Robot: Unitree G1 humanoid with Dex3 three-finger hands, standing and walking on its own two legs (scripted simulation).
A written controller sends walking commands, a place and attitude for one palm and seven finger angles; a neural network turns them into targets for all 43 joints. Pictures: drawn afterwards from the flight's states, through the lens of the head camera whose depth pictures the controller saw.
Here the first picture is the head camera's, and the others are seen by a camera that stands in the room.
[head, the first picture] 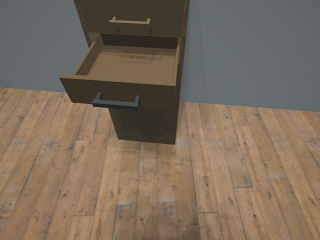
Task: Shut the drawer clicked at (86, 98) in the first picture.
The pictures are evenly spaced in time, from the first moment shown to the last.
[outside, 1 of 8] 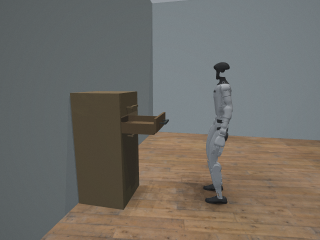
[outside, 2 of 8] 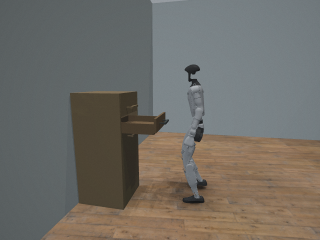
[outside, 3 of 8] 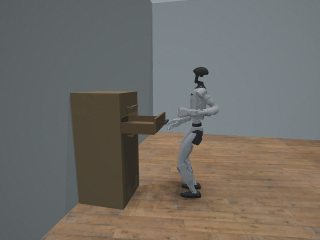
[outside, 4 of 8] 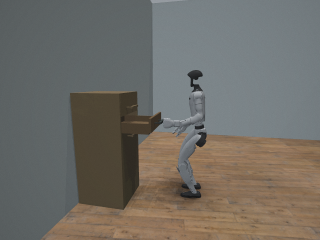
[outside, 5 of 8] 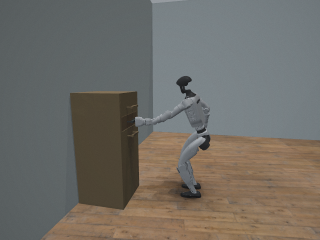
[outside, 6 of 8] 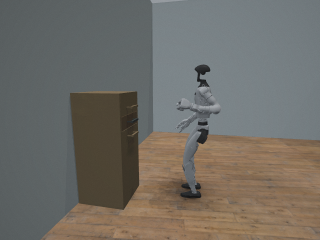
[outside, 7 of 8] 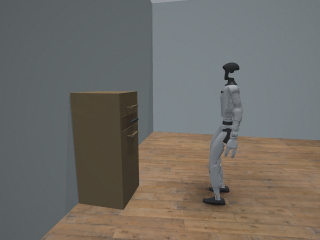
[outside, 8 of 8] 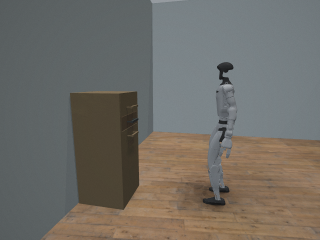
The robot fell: no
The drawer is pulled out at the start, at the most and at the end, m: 0.30 0.30 0.00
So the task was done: yes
